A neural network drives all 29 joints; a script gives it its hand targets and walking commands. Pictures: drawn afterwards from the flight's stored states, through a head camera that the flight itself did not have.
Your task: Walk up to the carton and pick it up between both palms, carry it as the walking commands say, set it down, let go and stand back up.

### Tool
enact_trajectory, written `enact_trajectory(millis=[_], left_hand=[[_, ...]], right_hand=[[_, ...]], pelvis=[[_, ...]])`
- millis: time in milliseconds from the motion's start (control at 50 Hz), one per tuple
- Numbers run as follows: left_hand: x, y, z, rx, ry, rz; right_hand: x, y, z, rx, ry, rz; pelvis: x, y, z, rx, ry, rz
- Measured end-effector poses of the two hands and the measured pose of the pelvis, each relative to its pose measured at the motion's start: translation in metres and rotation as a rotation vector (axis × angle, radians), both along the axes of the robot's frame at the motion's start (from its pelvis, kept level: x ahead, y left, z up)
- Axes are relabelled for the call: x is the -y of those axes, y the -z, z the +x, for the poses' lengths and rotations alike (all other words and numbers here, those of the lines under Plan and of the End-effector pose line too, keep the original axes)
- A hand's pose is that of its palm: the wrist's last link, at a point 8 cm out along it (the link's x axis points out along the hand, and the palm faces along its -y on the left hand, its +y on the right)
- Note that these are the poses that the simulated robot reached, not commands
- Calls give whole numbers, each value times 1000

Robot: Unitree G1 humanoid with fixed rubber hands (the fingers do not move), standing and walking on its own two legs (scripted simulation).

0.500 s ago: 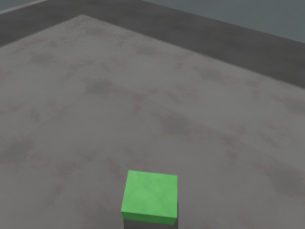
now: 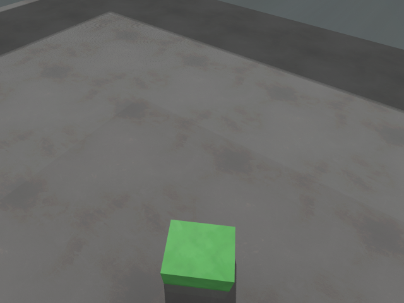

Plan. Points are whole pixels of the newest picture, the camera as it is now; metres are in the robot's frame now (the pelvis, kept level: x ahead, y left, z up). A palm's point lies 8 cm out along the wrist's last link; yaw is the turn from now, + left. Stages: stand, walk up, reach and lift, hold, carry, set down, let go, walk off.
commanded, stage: walk up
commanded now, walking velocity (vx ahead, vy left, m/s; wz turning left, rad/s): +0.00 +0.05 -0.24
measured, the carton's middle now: (199, 255) +0.43 +0.00 -0.69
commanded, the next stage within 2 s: stand in 0.48 s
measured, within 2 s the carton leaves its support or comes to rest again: neither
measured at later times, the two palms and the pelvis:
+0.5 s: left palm out of the picture +0.05 +0.25 -0.14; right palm out of the picture -0.05 -0.16 -0.14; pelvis +0.00 +0.04 +0.00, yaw -6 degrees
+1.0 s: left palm (89, 291) +0.17 +0.25 -0.13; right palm out of the picture +0.15 -0.19 -0.12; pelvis +0.00 +0.05 -0.02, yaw -4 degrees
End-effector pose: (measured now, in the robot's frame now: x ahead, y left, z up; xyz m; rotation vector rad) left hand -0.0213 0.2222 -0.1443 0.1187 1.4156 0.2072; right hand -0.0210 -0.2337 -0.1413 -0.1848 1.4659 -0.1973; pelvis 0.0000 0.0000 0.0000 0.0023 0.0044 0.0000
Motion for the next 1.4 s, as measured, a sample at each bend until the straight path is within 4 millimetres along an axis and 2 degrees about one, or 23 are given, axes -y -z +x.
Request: enact_trajectory(millis=[80, 160, 240, 360, 460, 580, 700, 720, 740, 800, 840, 880, 920, 960, 1000, 1060, 1120, 1240, 1400], left_hand=[[-32, 5, 13, 28, 2, 27], [-53, 4, 38, 66, 49, 36], [-54, -2, 65, 115, 110, 17], [-42, -3, 88, 163, 154, 13], [-31, -8, 81, 125, 177, -10], [-30, -5, 65, 70, 171, -27], [-30, -1, 45, 1, 164, -41], [-29, -1, 52, 15, 174, -48], [-31, 0, 68, 51, 180, -40], [-38, 4, 135, 144, 204, -25], [-40, 1, 174, 152, 217, -25], [-38, -6, 200, 147, 218, -31], [-33, -13, 208, 136, 205, -48], [-28, -16, 203, 124, 194, -70], [-24, -15, 192, 107, 185, -88], [-20, -8, 178, 95, 175, -97], [-21, 1, 172, 113, 162, -94], [-20, 15, 180, 225, 150, -79], [-19, 27, 199, 297, 202, -77]], right_hand=[[-2, -4, 23, 95, 4, -55], [-11, -12, 35, 177, 24, -72], [-28, -16, 32, 194, 42, -52], [-53, 3, 6, 129, 92, 22], [-68, 4, -19, 74, 139, 79], [-73, -1, -47, -8, 170, 81], [-75, -4, -56, -47, 175, 73], [-73, -4, -47, -16, 175, 72], [-68, -2, -27, 33, 160, 65], [-45, 2, 56, 161, 77, 35], [-34, -4, 112, 201, 52, 19], [-30, -14, 152, 217, 42, 19], [-33, -22, 171, 206, 33, 28], [-40, -25, 175, 181, 20, 37], [-47, -23, 169, 161, 15, 41], [-55, -15, 157, 155, 25, 48], [-57, -3, 148, 165, 38, 62], [-41, 14, 149, 255, 15, 67], [-24, 22, 165, 346, -6, 59]], pelvis=[[-17, 5, -2, 0, 18, -7], [-29, 3, -4, 1, 60, -5], [-36, -3, -3, 2, 81, -15], [-38, 3, -1, 9, 100, 13], [-39, -3, 2, 19, 103, 2], [-39, -6, 5, 20, 108, 0], [-40, -6, 8, 20, 111, 1], [-41, -5, 7, -7, 104, 1], [-41, -1, 4, -41, 97, -1], [-45, 15, -9, -95, 91, -3], [-47, 22, -15, -119, 83, -6], [-48, 25, -17, -137, 81, -9], [-49, 24, -14, -148, 83, -12], [-49, 21, -9, -150, 80, -13], [-48, 19, -5, -147, 68, -15], [-47, 21, -3, -160, 50, -18], [-46, 29, -5, -196, 36, -20], [-40, 49, -20, -247, 30, -10], [-26, 69, -42, -236, 23, 0]])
